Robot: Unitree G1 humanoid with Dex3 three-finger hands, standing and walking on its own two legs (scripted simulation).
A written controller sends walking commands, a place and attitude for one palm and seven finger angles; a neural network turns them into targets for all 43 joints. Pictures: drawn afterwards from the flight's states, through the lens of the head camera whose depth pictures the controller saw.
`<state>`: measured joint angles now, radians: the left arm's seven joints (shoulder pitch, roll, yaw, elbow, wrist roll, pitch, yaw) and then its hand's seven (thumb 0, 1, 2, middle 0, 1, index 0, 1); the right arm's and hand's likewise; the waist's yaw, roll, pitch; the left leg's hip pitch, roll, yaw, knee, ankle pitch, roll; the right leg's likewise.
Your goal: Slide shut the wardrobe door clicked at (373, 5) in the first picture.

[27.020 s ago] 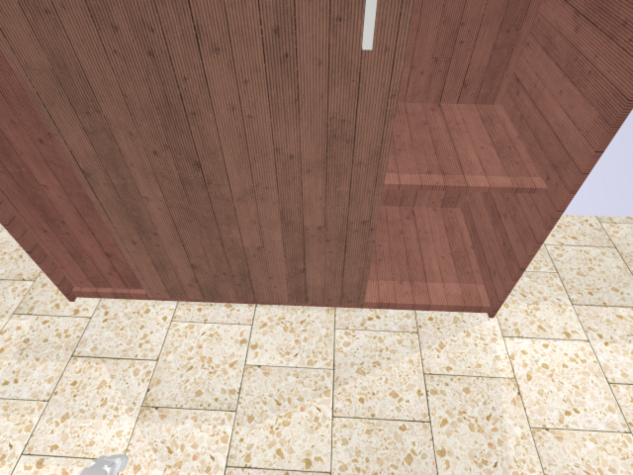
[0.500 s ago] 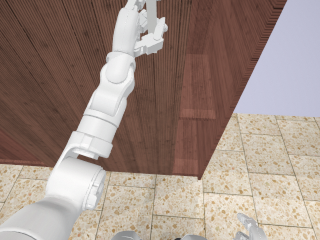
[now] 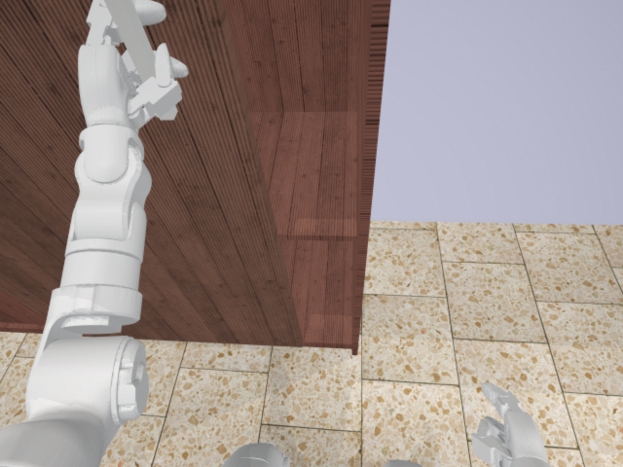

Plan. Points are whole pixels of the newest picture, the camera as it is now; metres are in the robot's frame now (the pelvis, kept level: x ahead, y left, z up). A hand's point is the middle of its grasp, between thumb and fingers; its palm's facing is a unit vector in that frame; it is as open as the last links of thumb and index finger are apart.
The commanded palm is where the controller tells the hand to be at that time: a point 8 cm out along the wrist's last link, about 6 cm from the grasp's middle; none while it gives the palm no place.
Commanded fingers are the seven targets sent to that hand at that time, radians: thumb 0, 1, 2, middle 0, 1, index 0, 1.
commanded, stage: stop walking and hold the door there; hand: left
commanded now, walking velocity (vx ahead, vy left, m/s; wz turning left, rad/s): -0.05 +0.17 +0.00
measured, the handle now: (148, 48) +0.48 +0.19 +0.27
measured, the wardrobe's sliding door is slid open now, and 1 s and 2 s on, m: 0.16 0.16 0.16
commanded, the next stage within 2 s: none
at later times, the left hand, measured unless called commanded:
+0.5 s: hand (169, 85) +0.45 +0.17 +0.25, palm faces +0.23 -0.96 -0.15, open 6.1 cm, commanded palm +0.42 +0.22 +0.24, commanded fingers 0.00 0.90 0.90 -0.45 -1.40 -0.45 -1.40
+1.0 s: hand (165, 88) +0.45 +0.17 +0.25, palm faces +0.20 -0.96 -0.19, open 6.2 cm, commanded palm +0.42 +0.23 +0.24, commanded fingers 0.00 0.90 0.90 -0.45 -1.40 -0.45 -1.40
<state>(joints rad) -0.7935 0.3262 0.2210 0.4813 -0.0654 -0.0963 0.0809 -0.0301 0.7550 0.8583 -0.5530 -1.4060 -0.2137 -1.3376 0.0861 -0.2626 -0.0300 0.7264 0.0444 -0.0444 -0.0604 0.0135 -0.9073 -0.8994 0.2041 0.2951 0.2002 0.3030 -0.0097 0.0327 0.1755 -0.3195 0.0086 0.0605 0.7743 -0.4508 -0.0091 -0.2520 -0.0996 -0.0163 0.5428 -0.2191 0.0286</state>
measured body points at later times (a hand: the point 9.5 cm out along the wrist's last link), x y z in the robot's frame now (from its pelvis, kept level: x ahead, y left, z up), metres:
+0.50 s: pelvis +0.02 -0.01 +0.00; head +0.05 -0.02 +0.45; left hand +0.43 +0.22 +0.26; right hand +0.16 -0.26 -0.11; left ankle +0.04 +0.08 -0.74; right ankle +0.05 -0.13 -0.74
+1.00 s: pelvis +0.04 -0.01 +0.00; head +0.05 +0.00 +0.45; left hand +0.43 +0.22 +0.26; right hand +0.18 -0.27 -0.08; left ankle +0.04 +0.08 -0.74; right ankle +0.05 -0.13 -0.74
